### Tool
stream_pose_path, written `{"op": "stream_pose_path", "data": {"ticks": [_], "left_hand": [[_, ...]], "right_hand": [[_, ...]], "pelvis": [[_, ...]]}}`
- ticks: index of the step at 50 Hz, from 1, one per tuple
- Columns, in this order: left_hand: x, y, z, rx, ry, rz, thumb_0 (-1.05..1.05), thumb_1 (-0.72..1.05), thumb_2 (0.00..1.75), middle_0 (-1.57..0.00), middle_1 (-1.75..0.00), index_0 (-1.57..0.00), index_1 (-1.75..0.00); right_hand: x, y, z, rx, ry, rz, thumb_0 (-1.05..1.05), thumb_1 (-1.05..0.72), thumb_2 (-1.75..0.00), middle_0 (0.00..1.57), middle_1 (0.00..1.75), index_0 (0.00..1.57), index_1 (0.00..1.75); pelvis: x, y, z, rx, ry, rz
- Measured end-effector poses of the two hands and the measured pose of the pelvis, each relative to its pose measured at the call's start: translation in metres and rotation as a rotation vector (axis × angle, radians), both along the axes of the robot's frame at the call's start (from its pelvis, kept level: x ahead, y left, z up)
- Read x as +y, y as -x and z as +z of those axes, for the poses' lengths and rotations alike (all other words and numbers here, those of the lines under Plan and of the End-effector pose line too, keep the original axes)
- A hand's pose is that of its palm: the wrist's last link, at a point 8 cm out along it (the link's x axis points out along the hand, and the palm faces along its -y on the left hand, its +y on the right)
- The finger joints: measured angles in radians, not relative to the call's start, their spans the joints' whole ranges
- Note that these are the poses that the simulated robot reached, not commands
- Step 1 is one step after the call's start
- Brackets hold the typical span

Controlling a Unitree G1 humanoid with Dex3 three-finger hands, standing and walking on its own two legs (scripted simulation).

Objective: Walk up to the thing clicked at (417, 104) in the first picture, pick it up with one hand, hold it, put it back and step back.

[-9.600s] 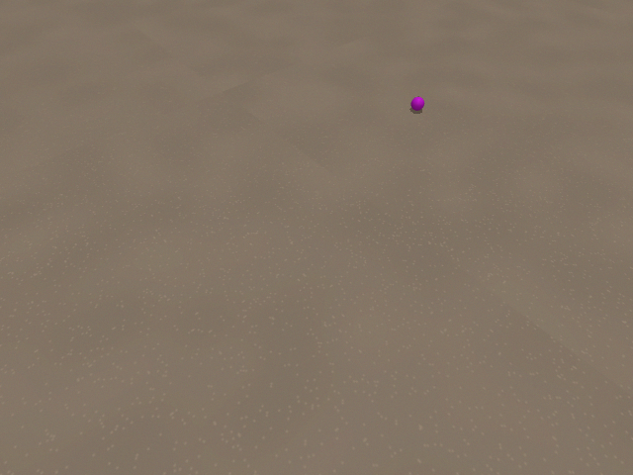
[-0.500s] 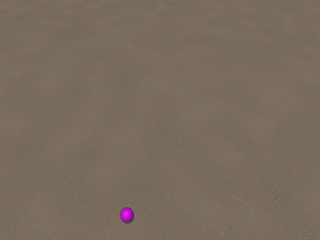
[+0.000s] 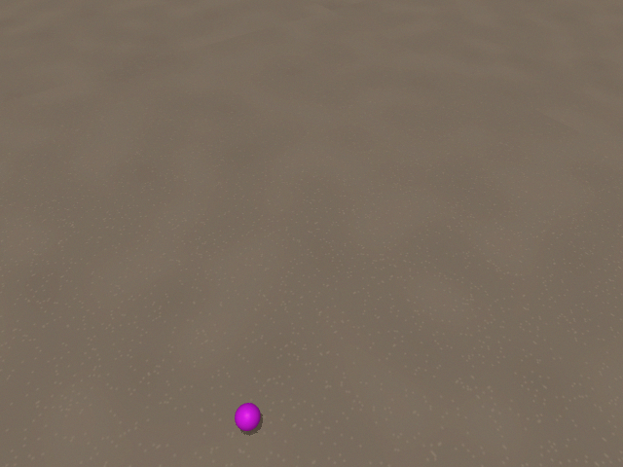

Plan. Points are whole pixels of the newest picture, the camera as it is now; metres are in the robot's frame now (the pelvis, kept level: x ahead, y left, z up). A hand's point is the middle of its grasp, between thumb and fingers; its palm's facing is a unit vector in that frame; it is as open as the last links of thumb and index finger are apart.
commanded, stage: stand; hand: left
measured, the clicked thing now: (247, 416) +0.39 +0.19 -0.75
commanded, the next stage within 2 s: walk up in 0.42 s
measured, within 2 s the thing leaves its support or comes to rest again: neither
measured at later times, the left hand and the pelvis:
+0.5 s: hand out of the picture +0.07 +0.26 -0.16, palm faces -0.03 -0.94 -0.35, open 7.4 cm; pelvis +0.00 +0.00 +0.00, yaw +0 degrees
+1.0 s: hand out of the picture +0.05 +0.16 -0.16, palm faces -0.02 -0.93 -0.36, open 7.4 cm; pelvis -0.04 -0.09 -0.02, yaw +1 degrees
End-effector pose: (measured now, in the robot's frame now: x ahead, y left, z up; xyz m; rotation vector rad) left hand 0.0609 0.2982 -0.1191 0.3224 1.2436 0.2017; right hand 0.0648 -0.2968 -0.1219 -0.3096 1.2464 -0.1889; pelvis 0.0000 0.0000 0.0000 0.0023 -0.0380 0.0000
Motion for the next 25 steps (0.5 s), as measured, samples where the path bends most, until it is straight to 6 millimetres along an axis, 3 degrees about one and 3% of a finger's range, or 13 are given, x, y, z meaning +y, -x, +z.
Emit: {"op": "stream_pose_path", "data": {"ticks": [21, 25], "left_hand": [[0.0009, -0.0042, -0.0020, 0.013, 0.001, 0.000, 0.00, 0.90, 0.90, -0.20, -0.30, -0.20, -0.30], [0.0058, -0.0076, -0.0054, 0.019, -0.004, 0.001, 0.00, 0.90, 0.90, -0.20, -0.30, -0.20, -0.30]], "right_hand": [[0.0005, -0.0076, 0.0009, 0.005, 0.006, 0.002, 0.01, -0.90, -0.90, 0.20, 0.30, 0.21, 0.30], [-0.0074, -0.0076, 0.0036, -0.023, 0.031, -0.019, 0.01, -0.90, -0.90, 0.21, 0.30, 0.21, 0.30]], "pelvis": [[0.0011, -0.0061, -0.0001, 0.009, 0.000, 0.002], [-0.0039, 0.0006, -0.0040, 0.014, -0.007, -0.001]]}}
